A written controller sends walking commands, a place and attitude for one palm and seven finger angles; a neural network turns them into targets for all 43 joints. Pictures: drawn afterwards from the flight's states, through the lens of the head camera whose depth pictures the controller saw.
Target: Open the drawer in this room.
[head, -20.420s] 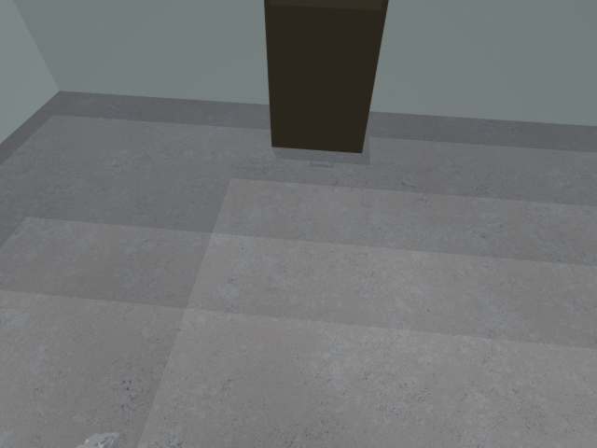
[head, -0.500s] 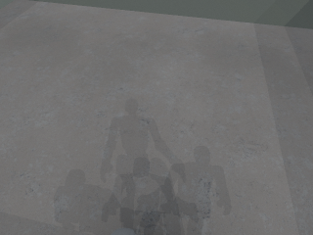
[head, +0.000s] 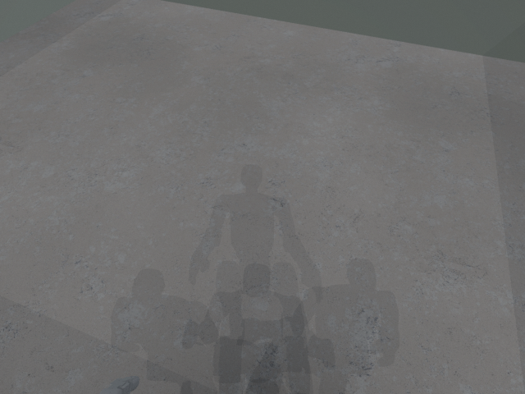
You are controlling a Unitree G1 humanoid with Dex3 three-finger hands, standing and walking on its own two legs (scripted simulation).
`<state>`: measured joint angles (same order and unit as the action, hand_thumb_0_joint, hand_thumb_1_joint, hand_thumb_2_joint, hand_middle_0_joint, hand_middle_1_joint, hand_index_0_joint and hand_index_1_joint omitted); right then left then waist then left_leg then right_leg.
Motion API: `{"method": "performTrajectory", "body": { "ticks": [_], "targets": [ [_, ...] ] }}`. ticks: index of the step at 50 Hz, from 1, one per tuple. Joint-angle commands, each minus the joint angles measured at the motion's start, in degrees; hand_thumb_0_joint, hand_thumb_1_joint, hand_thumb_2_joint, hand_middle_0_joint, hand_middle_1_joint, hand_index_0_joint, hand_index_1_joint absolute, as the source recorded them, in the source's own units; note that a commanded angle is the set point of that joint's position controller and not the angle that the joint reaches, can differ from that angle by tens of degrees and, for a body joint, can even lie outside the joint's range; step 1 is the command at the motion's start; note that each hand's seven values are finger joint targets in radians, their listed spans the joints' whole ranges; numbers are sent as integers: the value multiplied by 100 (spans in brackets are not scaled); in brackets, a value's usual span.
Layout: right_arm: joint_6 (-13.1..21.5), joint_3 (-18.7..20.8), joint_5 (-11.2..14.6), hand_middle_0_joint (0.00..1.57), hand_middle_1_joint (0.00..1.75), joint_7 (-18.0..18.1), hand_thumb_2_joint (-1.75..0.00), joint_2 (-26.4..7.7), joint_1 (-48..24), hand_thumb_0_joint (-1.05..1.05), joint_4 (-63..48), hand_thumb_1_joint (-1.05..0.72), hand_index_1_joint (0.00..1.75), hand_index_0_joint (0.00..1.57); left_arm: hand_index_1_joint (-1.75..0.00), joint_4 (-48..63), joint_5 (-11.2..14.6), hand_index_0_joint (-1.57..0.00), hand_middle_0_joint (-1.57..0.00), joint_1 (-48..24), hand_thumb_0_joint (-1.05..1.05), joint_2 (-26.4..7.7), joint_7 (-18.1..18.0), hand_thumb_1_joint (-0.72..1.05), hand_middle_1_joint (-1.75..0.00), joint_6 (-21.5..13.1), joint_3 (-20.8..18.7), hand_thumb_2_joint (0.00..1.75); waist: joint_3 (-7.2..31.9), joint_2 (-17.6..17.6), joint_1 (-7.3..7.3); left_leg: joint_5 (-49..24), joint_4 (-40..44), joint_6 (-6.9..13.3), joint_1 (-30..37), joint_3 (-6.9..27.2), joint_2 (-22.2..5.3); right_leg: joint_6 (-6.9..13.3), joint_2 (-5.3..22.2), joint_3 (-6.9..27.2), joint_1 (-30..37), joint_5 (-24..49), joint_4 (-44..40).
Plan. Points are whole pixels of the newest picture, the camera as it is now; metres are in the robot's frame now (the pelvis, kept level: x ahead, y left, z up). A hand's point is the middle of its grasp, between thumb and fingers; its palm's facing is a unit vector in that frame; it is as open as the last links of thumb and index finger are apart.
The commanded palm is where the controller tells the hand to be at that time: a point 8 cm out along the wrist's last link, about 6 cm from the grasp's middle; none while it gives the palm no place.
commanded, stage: turn or walk to find it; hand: left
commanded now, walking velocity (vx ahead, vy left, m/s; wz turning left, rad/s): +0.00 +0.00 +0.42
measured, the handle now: out of the picture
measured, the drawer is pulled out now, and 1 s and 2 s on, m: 0.00 0.00 0.00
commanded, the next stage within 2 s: none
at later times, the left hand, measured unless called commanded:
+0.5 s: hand out of the picture -0.05 +0.20 -0.19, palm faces +0.31 -0.92 -0.24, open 7.4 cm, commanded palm none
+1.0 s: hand out of the picture -0.03 +0.19 -0.15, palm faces +0.44 -0.85 -0.28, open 7.4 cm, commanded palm none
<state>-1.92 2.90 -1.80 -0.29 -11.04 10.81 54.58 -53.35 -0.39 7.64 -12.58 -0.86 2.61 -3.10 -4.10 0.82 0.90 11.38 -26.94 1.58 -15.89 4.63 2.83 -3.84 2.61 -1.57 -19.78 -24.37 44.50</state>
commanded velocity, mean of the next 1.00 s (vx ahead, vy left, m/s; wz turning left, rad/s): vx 0.00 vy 0.00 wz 0.42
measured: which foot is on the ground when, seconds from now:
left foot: down 0.00-0.06, up 0.08-0.48, down 0.50-0.94, up 0.96-1.00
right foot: up 0.00-0.04, down 0.06-0.50, up 0.52-0.92, down 0.94-1.00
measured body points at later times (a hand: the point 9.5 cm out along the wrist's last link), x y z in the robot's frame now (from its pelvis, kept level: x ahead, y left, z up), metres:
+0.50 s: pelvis -0.03 +0.00 -0.01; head +0.01 +0.02 +0.43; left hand -0.07 +0.25 -0.17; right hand +0.13 -0.23 -0.15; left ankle -0.06 +0.11 -0.74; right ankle -0.01 -0.13 -0.74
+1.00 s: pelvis -0.04 -0.03 -0.01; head +0.00 -0.04 +0.44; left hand -0.06 +0.23 -0.13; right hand +0.13 -0.23 -0.17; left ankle -0.07 +0.10 -0.72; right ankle +0.00 -0.13 -0.74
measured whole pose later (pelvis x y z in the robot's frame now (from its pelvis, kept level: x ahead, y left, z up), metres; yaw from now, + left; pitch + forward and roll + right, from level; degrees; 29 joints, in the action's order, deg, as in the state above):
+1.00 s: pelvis -0.04 -0.03 -0.01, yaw +26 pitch +0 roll +1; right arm -3.3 4.2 -1.3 -0.4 -13.0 10.7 54.8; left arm -52.4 -0.9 9.2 -10.3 -1.0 0.4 -2.1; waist -4.3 3.3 0.6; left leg 23.8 -44.2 -0.7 -22.7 5.3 3.3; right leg 1.0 2.2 -5.1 -14.8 -18.5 33.2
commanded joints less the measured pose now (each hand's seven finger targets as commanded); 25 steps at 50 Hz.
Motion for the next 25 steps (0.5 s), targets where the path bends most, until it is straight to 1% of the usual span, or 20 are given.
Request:
{"method": "performTrajectory", "body": {
  "ticks": [1, 2, 3, 4, 5, 6, 7, 8, 9, 10, 12, 13, 15, 17, 19, 21, 22, 23, 24, 25],
  "targets": [
    [76, 317, 74, 20, 30, 88, -90, -1100, -32, 0, -365, -90, 30, 20, -30, 237, 11, -20, -20, 645, 0, -521, -46, 90, -30, -223, -120, 90, 887, 565, -237, -1591, 112, 493, 39, 1432, -1103, 60, -53, -135, 1201, 1134, -2063],
    [90, 297, 119, 20, 30, 58, -90, -879, 10, 0, -396, -90, 30, 20, -30, 210, -31, -20, -20, 817, 0, -775, -79, 90, -30, -277, -172, 90, 975, -25, -300, -737, -331, 185, -638, 1105, -753, 206, 503, 350, 1947, 1342, -2568],
    [107, 233, 145, 20, 30, 24, -90, -561, 59, 0, -510, -90, 30, 20, -30, 215, -107, -20, -20, 865, 0, -1207, -117, 90, -30, -308, -262, 90, 890, -1341, -328, 907, -1334, -210, -1615, 155, 15, 754, 1830, 1599, 2334, 1573, -2796],
    [35, 287, 82, 20, 30, 46, -90, -702, -103, 0, -585, -90, 30, 20, -30, 314, -91, -20, -20, 781, 0, -1302, -119, 90, -30, -287, -292, 90, 677, -1465, -395, 2127, -2522, -300, -1649, -24, 68, 1318, 2554, 1931, 1626, 2012, -2925],
    [-49, 322, 45, 20, 30, 51, -90, -782, -159, 0, -511, -90, 30, 20, -30, 368, -72, -20, -20, 552, 0, -1170, -146, 90, -30, -295, -318, 90, 460, -1426, -315, 2093, -3373, -277, -1664, 159, -110, 1439, 2389, 1797, 1178, 2011, -2929],
    [-91, 338, 50, 20, 30, 26, -90, -772, -107, 0, -404, -90, 30, 20, -30, 413, -61, -20, -20, 312, 0, -1004, -131, 90, -30, -285, -259, 90, 212, -1037, -171, 1777, -3938, -300, -1695, 126, -183, 1337, 2064, 1346, 947, 2021, -2853],
    [-114, 338, 44, 20, 30, -8, -90, -717, 33, 0, -282, -90, 30, 20, -30, 448, -65, -20, -20, 92, 0, -827, -116, 90, -30, -293, -196, 90, 95, -843, -14, 1435, -4215, -350, -1699, 47, -266, 1185, 1768, 819, 871, 2211, -2723],
    [-117, 312, 42, 20, 30, -33, -90, -666, 176, 0, -212, -90, 30, 20, -30, 480, -74, -20, -20, 36, 0, -744, -113, 90, -30, -323, -169, 90, 147, -868, 31, 1218, -4295, -407, -1667, -64, -309, 1099, 1624, 497, 923, 2455, -2643],
    [-123, 300, 55, 20, 30, -43, -90, -628, 227, 0, -170, -90, 30, 20, -30, 464, -77, -20, -20, 32, 0, -695, -119, 90, -30, -327, -166, 90, 152, -926, 52, 1121, -4272, -445, -1616, -135, -347, 1039, 1567, 290, 930, 2631, -2615],
    [-126, 281, 55, 20, 30, -48, -90, -603, 226, 0, -165, -90, 30, 20, -30, 462, -92, -20, -20, 110, 0, -714, -124, 90, -30, -344, -169, 90, 183, -1038, 15, 1100, -4160, -490, -1570, -213, -383, 1039, 1568, 184, 1003, 2738, -2601],
    [-123, 255, 59, 20, 30, -46, -90, -584, 20, 0, -199, -90, 30, 20, -30, 369, -110, -20, -20, 377, 0, -785, -120, 90, -30, -341, -190, 90, 200, -1030, -132, 1244, -3699, -536, -1464, -341, -409, 1097, 1621, 153, 1139, 2848, -2574],
    [-115, 229, 66, 20, 30, -46, -90, -564, -113, 0, -228, -90, 30, 20, -30, 307, -115, -20, -20, 530, 0, -847, -108, 90, -30, -335, -197, 90, 210, -1089, -207, 1354, -3390, -547, -1433, -411, -400, 1115, 1622, 127, 1279, 3087, -2512],
    [-97, 189, 81, 20, 30, -42, -90, -513, -296, 0, -246, -90, 30, 20, -30, 212, -132, -20, -20, 720, 0, -946, -98, 90, -30, -325, -229, 90, 264, -1099, -297, 1501, -2836, -549, -1291, -549, -397, 1145, 1668, 41, 1494, 3493, -2392],
    [-60, 144, 102, 20, 30, -37, -90, -494, -418, 0, -274, -90, 30, 20, -30, 145, -137, -20, -20, 853, 0, -1050, -87, 90, -30, -307, -254, 90, 391, -1233, -380, 1566, -2309, -524, -1118, -693, -377, 1171, 1691, -45, 1702, 3903, -2221],
    [-20, 110, 135, 20, 30, -26, -90, -492, -507, 0, -301, -90, 30, 20, -30, 59, -145, -20, -20, 926, 0, -1115, -82, 90, -30, -285, -281, 90, 475, -1328, -435, 1615, -1759, -467, -839, -812, -355, 1174, 1760, -64, 1764, 4084, -2060],
    [15, 100, 135, 20, 30, -11, -90, -515, -300, 0, -269, -90, 30, 20, -30, 46, -140, -20, -20, 812, 0, -1172, -79, 90, -30, -260, -303, 90, 562, -1297, -287, 1242, -1066, -423, -428, -954, -311, 1028, 1743, -221, 1648, 3974, -1836],
    [42, 104, 125, 20, 30, -8, -90, -570, -138, 0, -229, -90, 30, 20, -30, 49, -113, -20, -20, 728, 0, -1170, -80, 90, -30, -244, -307, 90, 619, -1267, -172, 767, -489, -388, -10, -977, -342, 866, 1694, -342, 1435, 3690, -1608],
    [84, 134, 116, 20, 30, -19, -90, -717, 63, 0, -176, -90, 30, 20, -30, 63, -63, -20, -20, 680, 0, -1103, -67, 90, -30, -208, -289, 90, 707, -835, -25, -4, 249, -312, 713, -897, -425, 612, 1575, -546, 952, 3114, -1183],
    [142, 236, 83, 20, 30, -23, -90, -1133, 247, 0, -191, -90, 30, 20, -30, 148, -30, -20, -20, 744, 0, -855, -45, 90, -30, -168, -256, 90, 942, 381, 72, -1135, 629, 3, 1548, 247, -1273, 263, 1066, -853, 27, 1733, -199],
    [131, 346, 66, 20, 30, 6, -90, -1653, 523, 0, -174, -90, 30, 20, -30, 347, -15, -20, -20, 635, 0, -471, -27, 90, -30, -140, -133, 90, 819, 1728, 201, -3111, 711, 706, 1812, 1631, -2513, -36, 466, -829, -1101, -1211, 806]
  ]
}}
